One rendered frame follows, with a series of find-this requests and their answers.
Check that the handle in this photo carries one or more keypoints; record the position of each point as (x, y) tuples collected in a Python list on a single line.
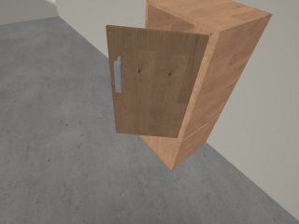
[(117, 75)]

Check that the cupboard door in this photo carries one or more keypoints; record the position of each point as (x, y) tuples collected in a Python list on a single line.
[(158, 72)]

